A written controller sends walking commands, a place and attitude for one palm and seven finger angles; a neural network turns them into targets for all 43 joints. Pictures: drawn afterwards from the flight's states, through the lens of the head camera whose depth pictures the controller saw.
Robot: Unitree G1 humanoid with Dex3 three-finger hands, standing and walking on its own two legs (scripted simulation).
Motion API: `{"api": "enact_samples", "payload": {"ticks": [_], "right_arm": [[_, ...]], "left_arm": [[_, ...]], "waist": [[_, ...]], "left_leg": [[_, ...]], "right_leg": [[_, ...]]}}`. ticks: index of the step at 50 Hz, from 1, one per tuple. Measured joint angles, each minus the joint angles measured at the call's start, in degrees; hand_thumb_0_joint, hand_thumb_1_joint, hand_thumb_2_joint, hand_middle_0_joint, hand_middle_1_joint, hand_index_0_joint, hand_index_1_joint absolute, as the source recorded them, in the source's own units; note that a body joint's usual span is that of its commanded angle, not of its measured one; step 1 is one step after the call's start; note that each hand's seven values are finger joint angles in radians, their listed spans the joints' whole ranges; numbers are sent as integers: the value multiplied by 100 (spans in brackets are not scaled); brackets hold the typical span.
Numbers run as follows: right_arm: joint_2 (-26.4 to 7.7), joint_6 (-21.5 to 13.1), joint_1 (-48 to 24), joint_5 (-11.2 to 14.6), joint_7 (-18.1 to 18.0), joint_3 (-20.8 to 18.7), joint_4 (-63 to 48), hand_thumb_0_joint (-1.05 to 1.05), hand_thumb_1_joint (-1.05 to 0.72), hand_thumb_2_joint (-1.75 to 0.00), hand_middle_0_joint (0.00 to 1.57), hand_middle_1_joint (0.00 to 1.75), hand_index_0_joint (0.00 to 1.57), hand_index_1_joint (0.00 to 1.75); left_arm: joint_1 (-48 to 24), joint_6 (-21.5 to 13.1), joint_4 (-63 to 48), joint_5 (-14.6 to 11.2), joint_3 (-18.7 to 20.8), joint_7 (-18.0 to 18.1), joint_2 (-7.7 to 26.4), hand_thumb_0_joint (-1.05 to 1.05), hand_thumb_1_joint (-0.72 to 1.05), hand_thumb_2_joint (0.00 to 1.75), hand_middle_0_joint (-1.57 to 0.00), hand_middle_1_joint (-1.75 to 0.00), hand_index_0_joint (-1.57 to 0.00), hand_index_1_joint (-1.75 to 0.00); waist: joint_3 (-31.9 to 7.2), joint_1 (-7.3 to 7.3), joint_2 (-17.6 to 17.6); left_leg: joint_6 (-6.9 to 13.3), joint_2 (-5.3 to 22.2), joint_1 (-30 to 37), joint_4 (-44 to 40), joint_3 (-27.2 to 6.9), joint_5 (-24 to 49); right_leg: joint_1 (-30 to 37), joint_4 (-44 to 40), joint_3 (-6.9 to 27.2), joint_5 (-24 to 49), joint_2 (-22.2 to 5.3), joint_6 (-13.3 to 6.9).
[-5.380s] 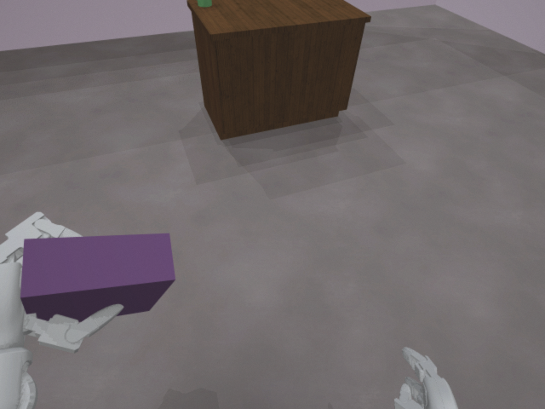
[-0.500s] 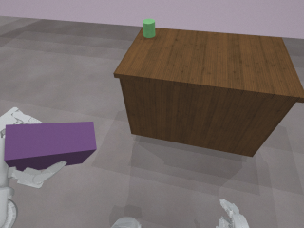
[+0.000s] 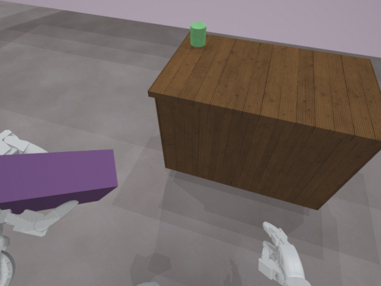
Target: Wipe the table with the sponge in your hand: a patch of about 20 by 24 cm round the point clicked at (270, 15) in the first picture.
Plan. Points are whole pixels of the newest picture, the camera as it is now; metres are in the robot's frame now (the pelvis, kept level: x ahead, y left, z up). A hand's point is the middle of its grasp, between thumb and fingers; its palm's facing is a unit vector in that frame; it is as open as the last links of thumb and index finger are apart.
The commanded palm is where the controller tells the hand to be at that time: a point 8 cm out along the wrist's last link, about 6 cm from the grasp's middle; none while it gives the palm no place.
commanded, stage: turn to face it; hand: left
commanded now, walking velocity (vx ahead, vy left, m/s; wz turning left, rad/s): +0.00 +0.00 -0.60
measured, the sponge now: (75, 181) +0.22 +0.21 +0.17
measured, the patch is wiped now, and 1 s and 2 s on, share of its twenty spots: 0.00 0.00 0.00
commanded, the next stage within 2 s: take the last steps up to it in 0.90 s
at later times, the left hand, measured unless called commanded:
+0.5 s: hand (104, 176) +0.23 +0.16 +0.18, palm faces +0.15 -0.89 -0.43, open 9.8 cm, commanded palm +0.19 +0.20 +0.19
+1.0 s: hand (185, 226) +0.17 +0.03 +0.18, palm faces -0.12 -0.84 -0.53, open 9.8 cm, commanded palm +0.15 +0.10 +0.19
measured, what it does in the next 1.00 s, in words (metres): walks backwards, turning right: right foot, then left foot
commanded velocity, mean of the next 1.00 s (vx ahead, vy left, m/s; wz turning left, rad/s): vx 0.01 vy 0.00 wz -0.45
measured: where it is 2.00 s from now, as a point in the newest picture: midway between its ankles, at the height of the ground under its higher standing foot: outside the picture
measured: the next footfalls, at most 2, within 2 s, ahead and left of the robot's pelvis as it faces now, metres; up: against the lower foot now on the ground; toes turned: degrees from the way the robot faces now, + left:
right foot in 0.02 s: +0.07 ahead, -0.10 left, +0.00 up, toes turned -8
left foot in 0.38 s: +0.02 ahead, +0.12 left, +0.00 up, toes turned -10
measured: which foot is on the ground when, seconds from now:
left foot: down 0.00-0.04, up 0.06-0.36, down 0.38-0.68, up 0.70-1.00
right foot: up 0.00-0.00, down 0.02-0.40, up 0.42-0.66, down 0.68-1.00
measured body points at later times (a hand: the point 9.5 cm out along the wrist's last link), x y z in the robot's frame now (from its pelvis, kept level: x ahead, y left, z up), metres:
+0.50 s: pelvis -0.05 -0.01 +0.01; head -0.03 -0.01 +0.46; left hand +0.22 +0.21 +0.20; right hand +0.04 -0.30 -0.06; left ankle -0.02 +0.12 -0.73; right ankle -0.03 -0.10 -0.69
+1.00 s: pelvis -0.14 -0.05 +0.01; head -0.11 -0.09 +0.46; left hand +0.17 +0.08 +0.21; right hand -0.13 -0.36 -0.09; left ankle -0.08 +0.08 -0.69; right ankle -0.10 -0.15 -0.73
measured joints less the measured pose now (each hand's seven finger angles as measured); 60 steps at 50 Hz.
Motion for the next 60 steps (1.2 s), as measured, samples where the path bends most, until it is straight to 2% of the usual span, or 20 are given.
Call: {"api": "enact_samples", "payload": {"ticks": [2, 4, 7, 9, 14, 19, 21, 23, 26, 30, 33, 35, 36, 38, 40, 42, 48, 55, 57, 60], "right_arm": [[-8, 5, -31, -3, 21, 46, -4, 1, -90, -90, 20, 30, 20, 30], [-64, 81, -104, -13, 15, 44, 111, 1, -90, -90, 20, 30, 20, 30], [-178, 261, -214, -42, -12, 23, 250, 2, -90, -90, 20, 30, 20, 30], [-256, 375, -232, -49, -47, -9, 246, 2, -90, -90, 20, 30, 20, 30], [-505, 597, -110, -47, -82, -194, 65, 2, -91, -90, 20, 30, 20, 30], [-778, 782, 65, 21, -51, -388, -123, 2, -91, -90, 20, 30, 20, 30], [-754, 814, 110, 37, -67, -433, -148, 2, -91, -90, 19, 30, 20, 30], [-692, 781, 197, 12, -89, -440, -186, 2, -91, -90, 19, 30, 20, 30], [-562, 661, 336, 39, -45, -411, -189, 2, -91, -90, 19, 30, 20, 30], [-365, 479, 416, 59, 59, -240, -163, 2, -91, -90, 19, 30, 20, 30], [-204, 351, 418, 45, 119, -110, -177, 2, -91, -90, 20, 30, 20, 30], [-188, 307, 337, 55, 157, -76, -148, 2, -90, -90, 20, 30, 20, 30], [-198, 330, 251, 63, 161, -76, -83, 2, -90, -90, 20, 30, 20, 30], [-230, 447, 58, 53, 157, -84, 59, 2, -90, -90, 20, 30, 20, 30], [-290, 571, -87, 21, 125, -111, 130, 2, -91, -90, 20, 30, 20, 30], [-356, 642, -151, 2, 77, -176, 167, 2, -91, -90, 20, 30, 20, 30], [-599, 690, -38, 7, -86, -379, 200, 2, -91, -90, 20, 30, 20, 30], [-787, 676, 199, -5, -176, -437, 125, 2, -91, -90, 19, 30, 20, 30], [-720, 639, 248, -39, -212, -431, 129, 2, -91, -90, 19, 30, 20, 30], [-582, 450, 393, -63, -228, -397, 112, 2, -91, -90, 19, 30, 20, 30]], "left_arm": [[-115, 8, 150, 40, -55, -47, -33, 0, -46, 99, -78, -134, -77, -133], [-247, 77, 334, 23, -160, -82, -127, 0, -46, 99, -78, -134, -77, -134], [-245, 191, 473, -38, -236, -82, -246, 0, -46, 99, -78, -134, -77, -134], [-152, 206, 444, -61, -239, -80, -234, 0, -46, 99, -78, -134, -77, -134], [139, 103, 106, -93, -137, -85, 52, 0, -46, 99, -78, -134, -77, -134], [232, 18, -157, -85, 26, -88, 272, 0, -46, 99, -78, -134, -77, -134], [159, -6, -130, -69, 92, -110, 337, 0, -46, 99, -78, -134, -77, -134], [139, -16, 4, -11, 144, -129, 327, 0, -46, 99, -78, -134, -77, -134], [136, 41, 174, 48, 92, -130, 180, 0, -46, 99, -78, -134, -77, -134], [95, 141, 218, 87, -66, -113, 11, 0, -46, 99, -78, -134, -77, -134], [-33, 163, 221, 103, -102, -126, 114, 0, -46, 99, -78, -134, -77, -134], [-184, 121, 222, 131, -112, -144, 159, 0, -46, 99, -78, -134, -77, -134], [-236, 98, 205, 118, -121, -154, 165, 0, -46, 99, -78, -134, -77, -134], [-134, 73, 85, 33, -67, -166, 192, 0, -46, 99, -78, -134, -77, -134], [178, 40, -92, -37, 42, -155, 232, 0, -46, 99, -78, -134, -77, -134], [483, -4, -227, -73, 135, -148, 282, 0, -46, 99, -78, -134, -77, -134], [727, -54, -161, -107, 271, -127, 439, 0, -46, 99, -78, -134, -77, -134], [379, 75, 20, 13, -11, -51, 140, 0, -46, 99, -78, -134, -77, -134], [294, 56, 83, 79, -123, -46, 68, 0, -46, 99, -78, -134, -77, -134], [306, -25, 213, 215, -185, -52, 27, 0, -46, 100, -78, -134, -77, -134]], "waist": [[17, 61, 144], [-2, 68, 191], [8, 13, 69], [8, -93, -30], [-122, -290, -258], [-246, -359, -338], [-194, -303, -503], [-203, -256, -495], [-181, -207, -280], [-57, -118, -18], [95, -140, 75], [278, -234, 251], [364, -294, 277], [449, -368, 154], [477, -463, 53], [445, -538, -9], [101, -534, -144], [-314, -432, -274], [-320, -389, -364], [-409, -429, -231]], "left_leg": [[-71, 149, -125, 355, 13, -196], [-125, 7, -387, 1057, -250, -1025], [-243, -385, -735, 2380, -592, -1322], [-280, -528, -731, 2543, -632, -1314], [-235, -678, -270, 1385, -613, -1266], [-84, -652, 454, -350, -597, -729], [35, -669, 543, -492, -422, -259], [66, -567, 581, -435, -271, -314], [1, -287, 672, -421, -161, -371], [-167, 128, 693, -288, 58, -408], [-339, 396, 528, 73, 148, -526], [-359, 630, 272, 546, 22, -650], [-322, 571, 49, 982, -202, -1004], [-285, 176, -421, 2094, -608, -1502], [-289, -137, -747, 2890, -768, -1489], [-299, -328, -885, 3090, -765, -1384], [-189, -594, -603, 1974, -595, -1248], [172, -724, 479, -251, -545, -1202], [249, -737, 636, -570, -518, -608], [312, -604, 702, -633, -602, -212]], "right_leg": [[77, -241, -11, 449, 126, -292], [-69, -83, 67, 415, 184, -607], [-118, -277, 331, 554, 225, -728], [-102, -506, 491, 747, 270, -740], [-195, -907, 827, 1123, 443, -775], [-396, -923, 1041, 1314, 709, -731], [-533, -581, 1189, 973, 726, -610], [-835, 490, 1028, 123, 687, -367], [-953, 1442, 630, -202, 460, -136], [-512, 813, 285, -184, 145, 4], [10, -104, 139, 135, 49, 13], [128, -354, 22, 498, 192, -260], [29, -242, 11, 491, 232, -435], [-164, -148, 152, 497, 218, -646], [-234, -280, 317, 642, 241, -712], [-248, -487, 446, 832, 282, -736], [-297, -975, 638, 1268, 399, -807], [-391, -1239, 591, 1575, 520, -777], [-442, -933, 623, 922, 515, -623], [-760, 722, 468, 87, 492, -367]]}}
